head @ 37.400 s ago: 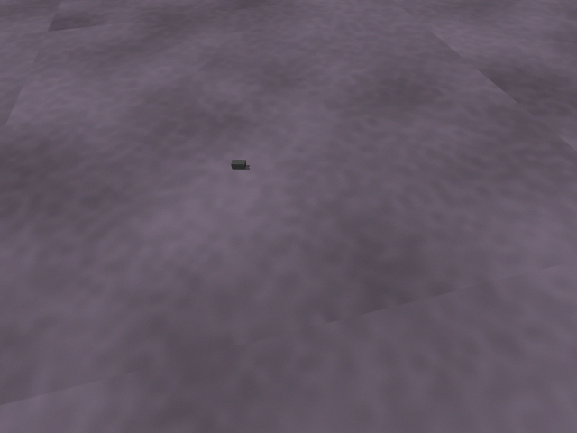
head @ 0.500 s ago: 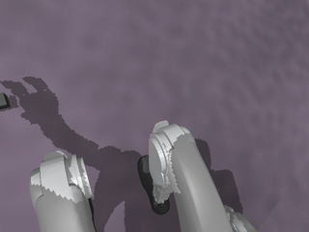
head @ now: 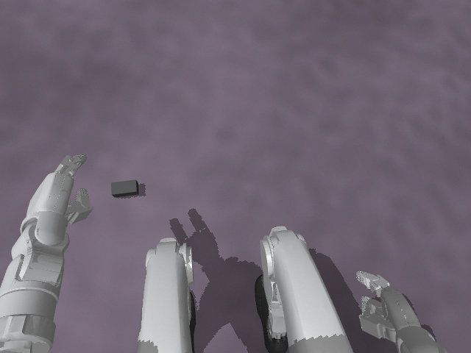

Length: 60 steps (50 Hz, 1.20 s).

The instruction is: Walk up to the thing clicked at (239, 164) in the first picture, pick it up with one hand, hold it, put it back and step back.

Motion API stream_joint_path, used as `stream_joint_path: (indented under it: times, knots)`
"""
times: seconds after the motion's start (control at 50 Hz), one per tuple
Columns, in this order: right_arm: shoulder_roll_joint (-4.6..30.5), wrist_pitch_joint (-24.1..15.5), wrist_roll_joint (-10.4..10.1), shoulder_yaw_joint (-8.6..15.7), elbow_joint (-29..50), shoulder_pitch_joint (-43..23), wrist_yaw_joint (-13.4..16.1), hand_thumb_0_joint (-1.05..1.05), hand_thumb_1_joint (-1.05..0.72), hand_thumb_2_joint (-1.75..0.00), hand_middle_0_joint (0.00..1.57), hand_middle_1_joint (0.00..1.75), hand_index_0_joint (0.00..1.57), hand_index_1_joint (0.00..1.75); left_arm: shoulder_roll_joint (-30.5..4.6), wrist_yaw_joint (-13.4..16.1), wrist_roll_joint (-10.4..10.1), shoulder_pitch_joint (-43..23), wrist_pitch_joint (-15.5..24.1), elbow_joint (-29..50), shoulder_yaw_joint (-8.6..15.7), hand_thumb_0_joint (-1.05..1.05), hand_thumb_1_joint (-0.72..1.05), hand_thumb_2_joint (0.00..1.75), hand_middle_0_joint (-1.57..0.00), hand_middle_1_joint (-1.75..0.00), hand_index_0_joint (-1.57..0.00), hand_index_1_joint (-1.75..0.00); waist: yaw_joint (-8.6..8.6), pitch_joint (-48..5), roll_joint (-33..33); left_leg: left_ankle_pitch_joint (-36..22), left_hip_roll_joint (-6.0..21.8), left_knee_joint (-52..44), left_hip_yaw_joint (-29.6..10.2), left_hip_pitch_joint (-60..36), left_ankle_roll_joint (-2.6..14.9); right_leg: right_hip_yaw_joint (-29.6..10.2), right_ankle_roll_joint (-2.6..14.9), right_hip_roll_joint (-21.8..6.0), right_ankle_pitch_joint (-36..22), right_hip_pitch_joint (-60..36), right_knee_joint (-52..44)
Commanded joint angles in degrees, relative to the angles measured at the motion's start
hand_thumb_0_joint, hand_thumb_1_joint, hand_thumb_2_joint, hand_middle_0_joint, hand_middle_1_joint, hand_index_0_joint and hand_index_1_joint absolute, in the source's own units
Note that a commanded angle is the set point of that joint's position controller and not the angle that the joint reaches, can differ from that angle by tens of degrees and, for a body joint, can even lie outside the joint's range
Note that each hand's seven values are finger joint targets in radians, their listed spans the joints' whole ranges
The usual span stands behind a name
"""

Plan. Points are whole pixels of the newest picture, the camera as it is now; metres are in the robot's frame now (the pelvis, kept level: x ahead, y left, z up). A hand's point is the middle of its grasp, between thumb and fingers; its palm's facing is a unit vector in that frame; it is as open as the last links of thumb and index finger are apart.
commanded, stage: home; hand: left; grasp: from above
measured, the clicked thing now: (125, 188) +0.50 +0.28 -0.45
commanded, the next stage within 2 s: none
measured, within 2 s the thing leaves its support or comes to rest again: neither
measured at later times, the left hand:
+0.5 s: hand (53, 265) +0.26 +0.20 +0.09, palm faces +0.12 -0.97 -0.22, open 7.4 cm
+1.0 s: hand out of the picture +0.22 +0.19 +0.20, palm faces +0.15 -0.97 -0.20, open 7.4 cm
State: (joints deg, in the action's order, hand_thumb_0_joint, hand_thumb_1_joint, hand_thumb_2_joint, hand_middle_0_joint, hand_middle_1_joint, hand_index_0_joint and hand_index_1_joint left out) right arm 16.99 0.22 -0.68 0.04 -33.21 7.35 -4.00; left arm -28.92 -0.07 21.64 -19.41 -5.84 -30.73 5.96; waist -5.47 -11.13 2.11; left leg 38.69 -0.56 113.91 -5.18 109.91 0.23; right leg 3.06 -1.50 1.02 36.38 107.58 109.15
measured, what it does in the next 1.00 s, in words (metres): rises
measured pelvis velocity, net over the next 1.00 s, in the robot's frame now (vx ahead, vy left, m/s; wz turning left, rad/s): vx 0.08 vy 0.00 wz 0.09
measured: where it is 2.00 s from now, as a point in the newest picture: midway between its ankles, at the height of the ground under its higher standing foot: (228, 336)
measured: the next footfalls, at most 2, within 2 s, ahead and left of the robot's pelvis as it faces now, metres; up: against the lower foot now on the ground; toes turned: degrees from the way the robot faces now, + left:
none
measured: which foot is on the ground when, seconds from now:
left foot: down 0.00-1.00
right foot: down 0.00-1.00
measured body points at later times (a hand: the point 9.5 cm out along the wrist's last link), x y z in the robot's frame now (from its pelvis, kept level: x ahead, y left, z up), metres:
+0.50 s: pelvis +0.04 -0.01 +0.18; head +0.13 +0.02 +0.62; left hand +0.25 +0.25 +0.11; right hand +0.22 -0.23 +0.10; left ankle +0.07 +0.11 -0.43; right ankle +0.09 -0.13 -0.43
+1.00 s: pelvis +0.08 +0.00 +0.25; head +0.09 +0.00 +0.70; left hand +0.21 +0.24 +0.22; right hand +0.27 -0.22 +0.19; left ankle +0.07 +0.11 -0.43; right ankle +0.09 -0.13 -0.43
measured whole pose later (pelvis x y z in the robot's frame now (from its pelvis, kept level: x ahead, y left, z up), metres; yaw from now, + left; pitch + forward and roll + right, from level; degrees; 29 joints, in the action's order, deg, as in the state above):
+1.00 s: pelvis +0.08 +0.00 +0.25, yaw +5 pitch +10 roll -3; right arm 12.5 -13.0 -0.6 -2.7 -29.0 15.9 10.2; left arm -12.5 1.3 -3.1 29.3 -26.5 7.1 1.9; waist -2.1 -10.3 3.1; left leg 28.5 0.3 58.2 -4.5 40.0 -0.1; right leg 2.6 -0.6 0.8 26.5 37.5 53.7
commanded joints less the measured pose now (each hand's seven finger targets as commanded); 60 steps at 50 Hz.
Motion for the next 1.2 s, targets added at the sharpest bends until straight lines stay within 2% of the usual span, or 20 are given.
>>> stream_joint_path:
  times: [0.0,0.02,0.06,0.08,0.12,0.16,0.2,0.22,0.24,0.4,0.56,0.7,0.74,0.86,0.92,1.0,1.04,1.06,1.1,1.18]
  knots:
    - [8.6,-3.2,-1.0,3.8,5.7,4.8,2.7,0.0,-0.9,-0.9,0.2,0.3,0.2,0.3,-6.8,1.9,-7.2,-5.4,-0.1,15.4,2.3,0.0,0.9,0.9,-0.2,-0.3,-0.2,-0.3,-1.07,-29.0,7.2,-5.3,0.6,-22.0,0.5,-30.3,1.3,0.7,3.38,0.6,-6.5,-23.6,-18.4]
    - [8.4,-3.5,-1.2,3.7,5.7,4.3,3.2,0.0,-0.9,-0.9,0.2,0.3,0.2,0.3,-5.7,2.1,-8.8,-2.8,-1.1,14.4,2.4,0.0,0.9,0.9,-0.2,-0.3,-0.2,-0.3,-1.04,-26.7,5.5,-4.3,0.6,-23.7,0.2,-30.8,1.38,0.3,3.29,0.5,-5.6,-24.8,-20.2]
    - [7.8,-4.2,-1.3,3.5,6.3,3.0,4.1,0.0,-0.9,-0.9,0.2,0.3,0.2,0.3,-5.5,2.8,-11.9,-1.5,-2.5,18.3,3.2,0.0,0.9,0.9,-0.2,-0.3,-0.2,-0.3,-0.44,-27.0,5.6,-3.1,0.5,-26.3,0.5,-33.4,1.41,-0.3,3.17,0.5,-4.4,-28.2,-23.4]
    - [7.7,-4.6,-1.5,3.3,6.7,2.0,4.5,0.0,-0.9,-0.9,0.2,0.3,0.2,0.3,-4.6,2.8,-13.3,-1.0,-3.2,19.5,2.6,0.0,0.9,0.9,-0.2,-0.3,-0.2,-0.3,-0.47,-26.5,6.1,-2.0,0.6,-28.1,-0.2,-35.2,1.27,-0.4,3.2,0.5,-3.6,-28.7,-24.1]
    - [7.4,-5.2,-1.7,3.2,7.1,1.2,5.5,0.0,-0.9,-0.9,0.2,0.3,0.2,0.3,-4.2,3.3,-15.4,1.9,-4.7,21.5,3.6,0.0,0.9,0.9,-0.2,-0.3,-0.2,-0.3,0.11,-26.6,6.6,-3.3,0.7,-30.7,-0.1,-39.0,1.05,-0.7,3.15,0.4,-4.6,-31.3,-26.5]
    - [6.7,-5.8,-1.9,2.7,8.1,0.5,6.3,0.0,-0.9,-0.9,0.2,0.3,0.2,0.3,-1.9,3.5,-17.4,4.8,-6.0,23.9,2.9,0.0,0.9,0.9,-0.2,-0.3,-0.2,-0.3,-0.07,-25.1,6.3,-2.6,0.7,-33.5,-0.3,-41.1,1.05,-0.8,3.08,0.4,-4.3,-33.9,-29.0]
    - [5.8,-6.4,-2.2,2.1,8.4,0.5,7.1,0.0,-0.9,-0.9,0.2,0.3,0.2,0.3,-1.0,4.1,-19.3,8.4,-7.7,24.9,3.4,0.0,0.9,0.9,-0.2,-0.3,-0.2,-0.3,0.3,-24.6,4.8,-4.3,0.5,-35.6,0.5,-43.6,1.23,-1.3,3.0,0.5,-5.3,-38.4,-32.8]
    - [5.6,-6.7,-2.2,1.9,8.4,0.5,7.5,0.0,-0.9,-0.9,0.2,0.3,0.2,0.3,0.2,4.3,-20.2,8.8,-8.3,26.6,3.0,0.0,0.9,0.9,-0.2,-0.3,-0.2,-0.3,-0.25,-24.6,4.7,-5.3,0.4,-36.8,0.5,-44.6,1.27,-1.4,2.95,0.4,-6.3,-40.4,-34.0]
    - [5.2,-7.1,-2.2,1.6,8.5,0.7,8.0,0.0,-0.9,-0.9,0.2,0.3,0.2,0.3,0.8,4.5,-21.3,11.1,-9.2,27.3,3.3,0.0,0.9,0.9,-0.2,-0.3,-0.2,-0.3,0.4,-24.0,4.6,-6.7,0.4,-38.1,0.8,-46.4,1.24,-1.4,2.91,0.5,-7.4,-42.7,-35.7]
    - [3.2,-9.9,-2.1,-0.1,9.0,3.1,11.8,0.0,-0.9,-0.9,0.2,0.3,0.2,0.3,5.9,4.6,-25.3,25.0,-13.3,31.5,3.0,0.0,0.9,0.9,-0.2,-0.3,-0.2,-0.3,0.87,-16.9,2.8,-13.7,0.5,-48.4,1.0,-57.3,1.07,-1.0,2.59,0.5,-13.4,-55.2,-47.1]
    - [2.1,-12.0,-1.5,-0.3,11.3,6.4,14.0,0.0,-0.9,-0.9,0.2,0.3,0.2,0.3,9.3,4.4,-25.5,37.4,-15.5,40.9,0.5,0.0,0.9,0.9,-0.2,-0.3,-0.2,-0.3,1.9,-10.8,4.0,-18.8,0.7,-59.1,0.8,-68.6,0.38,-0.1,2.36,0.7,-17.6,-65.0,-56.3]
    - [1.3,-13.8,-0.9,-0.3,12.8,6.6,15.3,0.0,-0.9,-0.9,0.2,0.3,0.2,0.3,10.8,3.8,-25.4,46.6,-17.3,47.1,-0.9,0.0,0.9,0.9,-0.2,-0.3,-0.2,-0.3,2.46,-5.0,1.6,-21.5,0.4,-63.6,1.4,-72.5,0.61,0.4,2.01,1.0,-19.5,-70.7,-62.1]
    - [1.5,-14.3,-0.7,0.1,12.8,6.6,15.3,0.0,-0.9,-0.9,0.2,0.3,0.2,0.3,10.8,3.3,-25.3,47.3,-17.4,48.8,-0.8,0.0,0.9,0.9,-0.2,-0.3,-0.2,-0.3,2.4,-4.5,1.3,-23.2,0.5,-64.3,1.5,-73.6,0.61,0.7,2.03,1.2,-20.6,-71.8,-62.8]
    - [2.3,-15.7,-0.1,0.4,12.6,6.2,15.3,0.0,-0.9,-0.9,0.2,0.3,0.2,0.3,11.1,1.8,-24.9,47.0,-17.9,48.7,-1.6,0.0,0.9,0.9,-0.2,-0.3,-0.2,-0.3,2.14,-0.4,0.0,-21.9,0.4,-65.9,1.8,-74.4,0.64,1.3,1.76,1.1,-19.1,-71.6,-63.7]
    - [2.6,-16.2,0.0,0.5,12.3,6.0,15.2,0.0,-0.9,-0.9,0.2,0.3,0.2,0.3,10.5,1.3,-24.9,46.3,-17.6,48.3,-1.0,0.0,0.9,0.9,-0.2,-0.3,-0.2,-0.3,2.34,-1.3,-1.2,-23.1,0.1,-65.1,2.0,-74.8,0.83,0.9,1.53,0.7,-20.4,-72.9,-64.0]
    - [2.6,-16.8,0.3,0.7,12.2,5.5,15.0,0.0,-0.9,-0.9,0.2,0.3,0.2,0.3,10.4,1.1,-24.3,45.6,-17.3,48.8,-1.0,0.0,0.9,0.9,-0.2,-0.3,-0.2,-0.3,2.29,-2.1,1.0,-21.7,0.1,-65.7,2.1,-75.8,0.55,0.8,1.57,0.7,-19.3,-72.9,-63.9]
    - [2.5,-17.0,0.3,0.7,12.0,5.5,14.9,0.0,-0.9,-0.9,0.2,0.3,0.2,0.3,10.0,1.2,-24.3,46.6,-17.2,49.1,-0.5,0.0,0.9,0.9,-0.2,-0.3,-0.2,-0.3,2.95,-2.4,2.3,-22.6,0.1,-66.0,1.8,-76.0,0.3,0.8,1.69,0.7,-19.8,-73.1,-63.4]
    - [2.6,-17.0,0.3,0.6,11.9,5.3,14.8,0.0,-0.9,-0.9,0.2,0.3,0.2,0.3,10.6,1.1,-24.3,46.8,-17.2,48.3,-1.1,0.0,0.9,0.9,-0.2,-0.3,-0.2,-0.3,2.97,-1.7,2.0,-22.6,0.3,-66.3,1.6,-76.0,0.2,1.1,1.74,0.9,-19.5,-72.9,-63.2]
    - [2.6,-17.0,0.4,0.7,11.9,5.2,14.9,0.0,-0.9,-0.9,0.2,0.3,0.2,0.3,10.1,1.4,-24.2,46.8,-16.9,48.8,-0.6,0.0,0.9,0.9,-0.2,-0.3,-0.2,-0.3,2.99,-3.0,1.7,-24.3,0.3,-65.7,1.7,-76.5,0.26,1.0,1.79,0.9,-21.0,-73.6,-63.0]
    - [2.4,-17.1,0.4,0.5,11.7,5.1,14.9,0.0,-0.9,-0.9,0.2,0.3,0.2,0.3,10.4,1.5,-24.2,47.2,-16.8,48.4,-0.9,0.0,0.9,0.9,-0.2,-0.3,-0.2,-0.3,2.99,-2.3,1.1,-22.9,0.1,-65.5,2.0,-75.9,0.51,0.6,1.61,0.7,-20.4,-73.8,-63.5]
